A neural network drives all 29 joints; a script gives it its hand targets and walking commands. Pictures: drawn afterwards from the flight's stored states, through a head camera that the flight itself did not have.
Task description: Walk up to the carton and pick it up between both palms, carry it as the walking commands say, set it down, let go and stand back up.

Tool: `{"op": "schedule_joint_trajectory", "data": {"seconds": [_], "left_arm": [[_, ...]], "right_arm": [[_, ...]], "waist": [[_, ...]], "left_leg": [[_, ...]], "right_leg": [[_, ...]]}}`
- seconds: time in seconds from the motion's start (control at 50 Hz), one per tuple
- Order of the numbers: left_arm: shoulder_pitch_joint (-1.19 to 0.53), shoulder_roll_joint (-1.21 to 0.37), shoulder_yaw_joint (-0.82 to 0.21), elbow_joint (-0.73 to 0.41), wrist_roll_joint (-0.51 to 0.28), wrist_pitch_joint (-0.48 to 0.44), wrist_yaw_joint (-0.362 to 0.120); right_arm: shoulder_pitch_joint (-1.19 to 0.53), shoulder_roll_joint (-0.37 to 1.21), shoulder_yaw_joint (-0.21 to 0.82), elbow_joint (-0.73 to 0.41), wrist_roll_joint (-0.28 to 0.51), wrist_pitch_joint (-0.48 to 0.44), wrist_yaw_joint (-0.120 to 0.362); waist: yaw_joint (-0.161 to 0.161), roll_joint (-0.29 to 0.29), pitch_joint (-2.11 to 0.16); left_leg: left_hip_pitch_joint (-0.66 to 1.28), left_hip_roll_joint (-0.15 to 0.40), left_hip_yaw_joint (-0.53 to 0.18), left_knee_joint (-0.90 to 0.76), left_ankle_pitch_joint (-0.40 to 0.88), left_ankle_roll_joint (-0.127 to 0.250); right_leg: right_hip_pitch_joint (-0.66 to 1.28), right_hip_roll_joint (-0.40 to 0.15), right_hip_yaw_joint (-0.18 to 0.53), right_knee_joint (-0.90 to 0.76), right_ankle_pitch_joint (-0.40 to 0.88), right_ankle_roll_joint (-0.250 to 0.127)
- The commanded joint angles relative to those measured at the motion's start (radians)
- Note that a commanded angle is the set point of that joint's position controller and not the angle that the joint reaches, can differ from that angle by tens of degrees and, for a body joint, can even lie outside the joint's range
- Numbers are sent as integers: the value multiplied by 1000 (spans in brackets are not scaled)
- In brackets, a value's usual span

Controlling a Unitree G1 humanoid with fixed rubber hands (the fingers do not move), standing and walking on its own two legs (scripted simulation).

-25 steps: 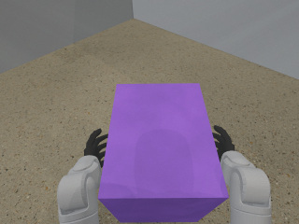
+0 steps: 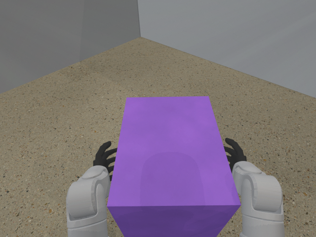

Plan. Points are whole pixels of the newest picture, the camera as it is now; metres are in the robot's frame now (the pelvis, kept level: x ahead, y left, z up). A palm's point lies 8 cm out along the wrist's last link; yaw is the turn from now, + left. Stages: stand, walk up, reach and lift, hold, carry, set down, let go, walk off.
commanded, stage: carry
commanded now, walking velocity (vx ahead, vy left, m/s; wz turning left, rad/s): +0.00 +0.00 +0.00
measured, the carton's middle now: (168, 170) +0.29 +0.01 +0.02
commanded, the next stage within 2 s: none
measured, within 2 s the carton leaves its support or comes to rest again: neither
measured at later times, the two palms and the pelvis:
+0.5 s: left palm (110, 167) +0.27 +0.15 +0.08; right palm (243, 166) +0.27 -0.17 +0.08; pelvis +0.01 -0.01 +0.00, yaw +0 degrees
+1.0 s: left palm (117, 166) +0.27 +0.13 +0.08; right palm (248, 166) +0.27 -0.18 +0.08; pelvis +0.01 -0.02 +0.00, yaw +0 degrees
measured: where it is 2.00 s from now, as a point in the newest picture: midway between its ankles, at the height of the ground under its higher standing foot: outside the picture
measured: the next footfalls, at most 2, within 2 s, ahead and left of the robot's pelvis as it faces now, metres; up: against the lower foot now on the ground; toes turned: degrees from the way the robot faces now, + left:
none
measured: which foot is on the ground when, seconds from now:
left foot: down 0.00-1.00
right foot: down 0.00-1.00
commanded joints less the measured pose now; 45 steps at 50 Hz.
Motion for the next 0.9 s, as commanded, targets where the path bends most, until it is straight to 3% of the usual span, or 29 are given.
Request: {"op": "schedule_joint_trajectory", "data": {"seconds": [0.0,0.34,0.88], "left_arm": [[-490,-864,-751,-57,-380,-2,-250],[-457,-849,-723,-37,-335,-36,-239],[-454,-833,-696,-4,-311,-73,-238]], "right_arm": [[-476,822,728,-66,363,-1,240],[-477,812,720,-55,357,-31,245],[-474,801,697,-24,329,-69,237]], "waist": [[-13,17,-181],[-15,6,-200],[-16,-9,-197]], "left_leg": [[112,164,-185,-109,36,-18],[137,148,-159,-75,156,-18],[131,132,-135,-47,141,-25]], "right_leg": [[17,-112,122,-83,62,16],[42,-119,132,-89,132,2],[48,-126,141,-90,207,-5]]}}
